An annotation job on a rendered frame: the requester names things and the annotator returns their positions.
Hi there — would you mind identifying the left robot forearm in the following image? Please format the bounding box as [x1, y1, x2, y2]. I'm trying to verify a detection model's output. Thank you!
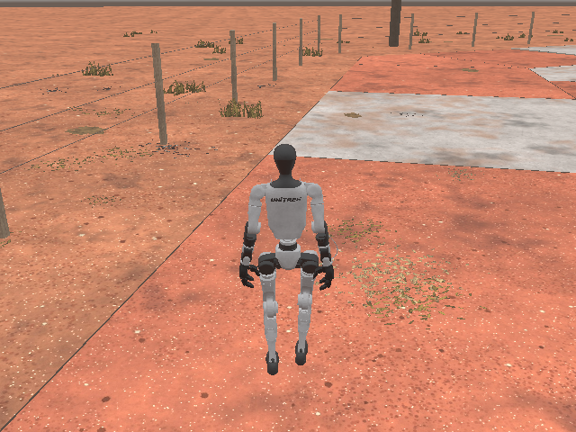
[240, 221, 257, 266]

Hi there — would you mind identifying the right robot upper arm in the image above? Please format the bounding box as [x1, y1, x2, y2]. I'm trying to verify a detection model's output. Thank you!
[304, 182, 325, 234]

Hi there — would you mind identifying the left robot upper arm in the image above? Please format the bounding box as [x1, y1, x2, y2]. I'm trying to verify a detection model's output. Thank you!
[247, 184, 267, 234]

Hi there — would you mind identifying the right robot hand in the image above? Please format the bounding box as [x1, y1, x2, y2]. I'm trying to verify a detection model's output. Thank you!
[313, 265, 334, 290]

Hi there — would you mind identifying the right robot forearm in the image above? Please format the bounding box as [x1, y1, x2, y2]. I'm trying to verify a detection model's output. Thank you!
[316, 221, 333, 266]

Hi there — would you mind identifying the left robot thigh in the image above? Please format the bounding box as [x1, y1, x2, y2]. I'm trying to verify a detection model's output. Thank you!
[257, 252, 278, 318]

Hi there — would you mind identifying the left robot hand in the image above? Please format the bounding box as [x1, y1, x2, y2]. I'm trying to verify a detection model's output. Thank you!
[239, 263, 260, 288]

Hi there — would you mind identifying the robot left foot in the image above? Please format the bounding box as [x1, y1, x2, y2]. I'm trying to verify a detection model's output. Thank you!
[265, 351, 279, 375]

